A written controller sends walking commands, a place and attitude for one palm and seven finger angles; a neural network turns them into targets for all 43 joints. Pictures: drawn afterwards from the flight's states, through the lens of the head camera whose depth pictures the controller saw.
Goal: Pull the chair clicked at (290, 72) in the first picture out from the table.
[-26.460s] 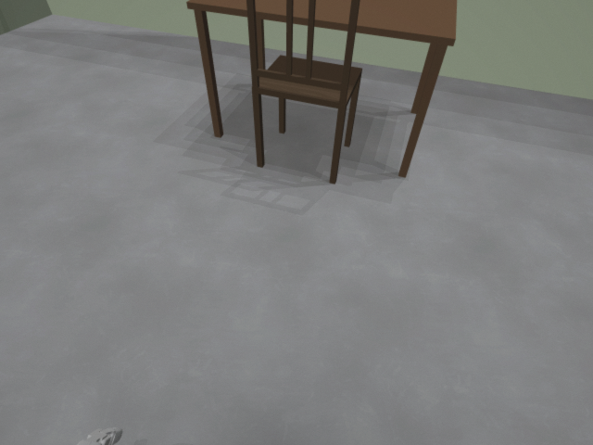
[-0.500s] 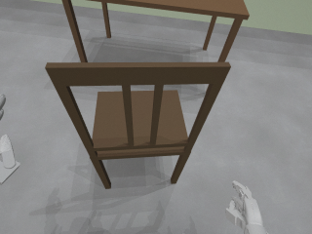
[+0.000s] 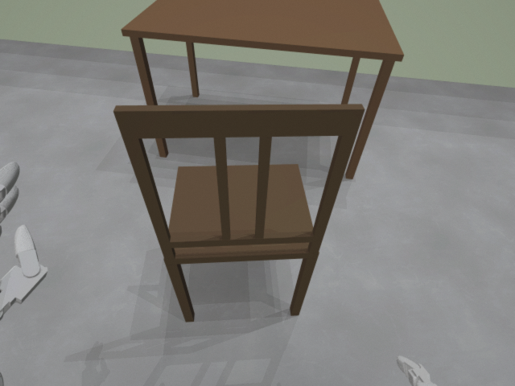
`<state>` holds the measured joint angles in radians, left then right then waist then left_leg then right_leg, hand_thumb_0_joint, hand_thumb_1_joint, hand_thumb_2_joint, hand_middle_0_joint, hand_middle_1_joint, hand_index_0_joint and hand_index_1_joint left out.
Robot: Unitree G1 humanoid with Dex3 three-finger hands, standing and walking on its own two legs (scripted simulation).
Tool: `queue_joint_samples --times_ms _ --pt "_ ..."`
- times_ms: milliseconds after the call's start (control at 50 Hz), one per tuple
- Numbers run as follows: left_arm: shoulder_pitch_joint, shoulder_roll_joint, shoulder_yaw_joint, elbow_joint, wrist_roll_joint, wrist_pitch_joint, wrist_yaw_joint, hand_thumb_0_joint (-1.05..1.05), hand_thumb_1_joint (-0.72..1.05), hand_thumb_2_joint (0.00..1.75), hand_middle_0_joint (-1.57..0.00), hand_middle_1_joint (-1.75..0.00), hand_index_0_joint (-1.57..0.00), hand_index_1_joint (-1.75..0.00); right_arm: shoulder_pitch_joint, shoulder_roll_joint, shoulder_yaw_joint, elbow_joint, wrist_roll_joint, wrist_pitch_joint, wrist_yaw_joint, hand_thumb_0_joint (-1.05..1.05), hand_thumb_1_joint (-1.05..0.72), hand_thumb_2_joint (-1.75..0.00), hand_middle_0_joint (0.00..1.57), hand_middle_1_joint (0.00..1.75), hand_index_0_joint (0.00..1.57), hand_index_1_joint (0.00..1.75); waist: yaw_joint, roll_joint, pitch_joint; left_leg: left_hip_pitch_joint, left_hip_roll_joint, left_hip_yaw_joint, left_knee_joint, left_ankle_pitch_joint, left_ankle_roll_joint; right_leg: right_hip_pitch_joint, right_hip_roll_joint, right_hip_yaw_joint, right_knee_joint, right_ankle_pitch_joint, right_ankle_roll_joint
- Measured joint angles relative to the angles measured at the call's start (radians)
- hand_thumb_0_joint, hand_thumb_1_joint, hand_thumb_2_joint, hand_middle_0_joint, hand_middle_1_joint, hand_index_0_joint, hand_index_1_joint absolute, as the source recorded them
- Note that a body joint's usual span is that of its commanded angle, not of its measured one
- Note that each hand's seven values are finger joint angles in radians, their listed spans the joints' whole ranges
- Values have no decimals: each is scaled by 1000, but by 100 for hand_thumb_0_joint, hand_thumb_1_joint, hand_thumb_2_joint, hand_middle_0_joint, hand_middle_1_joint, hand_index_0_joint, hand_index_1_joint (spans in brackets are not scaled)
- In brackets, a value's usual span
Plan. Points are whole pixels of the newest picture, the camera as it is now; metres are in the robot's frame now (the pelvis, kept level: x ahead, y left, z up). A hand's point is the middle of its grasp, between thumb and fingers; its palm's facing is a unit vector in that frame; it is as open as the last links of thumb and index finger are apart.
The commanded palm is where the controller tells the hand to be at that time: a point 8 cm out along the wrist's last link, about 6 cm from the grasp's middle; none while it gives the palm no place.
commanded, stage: stop stepping back and stand still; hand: left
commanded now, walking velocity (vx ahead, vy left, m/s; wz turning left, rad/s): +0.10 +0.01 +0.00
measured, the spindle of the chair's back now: (223, 194) +0.52 +0.11 -0.05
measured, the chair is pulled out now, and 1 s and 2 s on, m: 0.71 0.71 0.71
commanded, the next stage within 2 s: let the arm hang, fingers relaxed in 0.28 s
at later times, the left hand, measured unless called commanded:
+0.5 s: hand (122, 312) +0.22 +0.21 +0.02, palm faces +0.14 -0.89 -0.43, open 7.4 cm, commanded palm none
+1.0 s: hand out of the picture -0.05 +0.18 -0.16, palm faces +0.01 -0.97 -0.26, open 7.3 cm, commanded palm none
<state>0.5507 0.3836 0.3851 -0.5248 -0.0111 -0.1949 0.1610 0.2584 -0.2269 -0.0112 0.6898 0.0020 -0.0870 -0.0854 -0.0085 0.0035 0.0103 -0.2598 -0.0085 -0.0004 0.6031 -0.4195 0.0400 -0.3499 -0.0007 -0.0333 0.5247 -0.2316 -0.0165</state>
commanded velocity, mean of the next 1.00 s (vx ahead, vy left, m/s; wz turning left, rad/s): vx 0.01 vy -0.01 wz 0.00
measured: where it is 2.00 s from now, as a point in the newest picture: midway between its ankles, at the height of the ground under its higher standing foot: outside the picture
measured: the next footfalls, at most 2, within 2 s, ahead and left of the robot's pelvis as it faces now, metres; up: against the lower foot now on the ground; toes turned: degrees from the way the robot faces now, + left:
right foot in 0.22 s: +0.03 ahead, -0.13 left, +0.00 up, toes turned -6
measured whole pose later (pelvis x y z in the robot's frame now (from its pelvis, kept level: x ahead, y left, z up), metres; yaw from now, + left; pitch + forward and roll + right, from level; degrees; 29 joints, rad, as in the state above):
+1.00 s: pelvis -0.02 -0.02 +0.01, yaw +0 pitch -1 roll -1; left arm 0.38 0.21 0.00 1.01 0.01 0.04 0.02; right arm 0.39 -0.17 0.00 1.03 -0.02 0.03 -0.01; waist 0.00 0.03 0.05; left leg -0.27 0.02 -0.01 0.50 -0.22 0.00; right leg -0.21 -0.01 -0.12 0.48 -0.25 -0.03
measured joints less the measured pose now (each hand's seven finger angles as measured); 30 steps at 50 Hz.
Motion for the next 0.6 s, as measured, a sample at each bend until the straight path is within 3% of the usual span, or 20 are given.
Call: queue_joint_samples --times_ms 40,120,220,260,320,380,400,440,520,600 --pt "0 32 29 4 4 -14 3 2 89 90 -22 -30 -22 -30 1 6 -11 -18 4 -10 -5 1 -91 -90 20 30 20 30 -5 -11 13 21 -2 13 -51 141 2 -15 0 13 64 -89 5" --pt "14 64 70 77 3 -28 -5 1 89 90 -22 -30 -22 -30 32 31 -31 -39 17 -33 3 1 -91 -90 20 30 20 30 -28 9 -32 37 -1 8 -102 166 -1 -28 -3 -3 293 -151 24" --pt "31 51 67 124 -4 -21 -10 1 89 90 -21 -30 -21 -30 24 49 -5 -29 24 -45 21 1 -91 -90 20 30 20 30 4 9 -47 5 5 33 -82 149 -18 151 -31 -39 -52 -39 25" --pt "-3 11 26 144 -2 -16 -17 1 90 90 -21 -30 -21 -30 -6 43 0 -7 17 -49 23 1 -91 -90 20 30 20 30 6 44 -15 0 34 18 -64 142 -28 175 -1 -55 -93 -21 17" --pt "-30 -23 -23 119 -12 -5 -19 2 89 90 -21 -30 -21 -30 -32 45 3 -3 16 -50 25 1 -91 -90 20 30 20 30 11 41 18 11 38 14 -86 156 -33 178 3 -59 -99 -15 8" --pt "-4 -19 -31 57 -21 -8 -20 2 89 90 -21 -30 -22 -30 -53 47 3 -21 13 -40 23 1 -91 -90 20 30 20 30 3 17 34 31 35 25 -121 173 -36 179 0 -49 -102 -13 4" --pt "-16 -8 -47 88 0 -20 -30 2 89 90 -21 -30 -21 -30 -57 40 -7 -15 11 -50 40 1 -91 -90 20 30 20 30 2 19 23 14 32 23 -114 178 -36 159 -3 -49 -85 -13 4" --pt "-100 -15 -128 257 26 28 -75 1 90 90 -21 -30 -21 -30 -69 9 -24 10 8 -28 69 1 -91 -90 20 30 20 30 7 39 -6 -19 20 18 -88 170 -33 120 -17 -54 -38 -37 8" --pt "-239 -126 -278 730 43 182 -128 0 90 90 -20 -30 -20 -30 -89 -25 -23 69 -10 47 87 1 -91 -90 20 30 20 30 -2 77 -39 -48 4 17 -42 147 -25 84 -36 -55 32 -76 15" --pt "-263 -204 -377 1065 44 251 -150 1 91 90 -20 -30 -20 -29 -54 14 6 115 -20 83 90 1 -91 -90 20 30 20 30 -19 15 -13 -20 -6 13 -38 145 -30 99 -47 -58 70 -100 5"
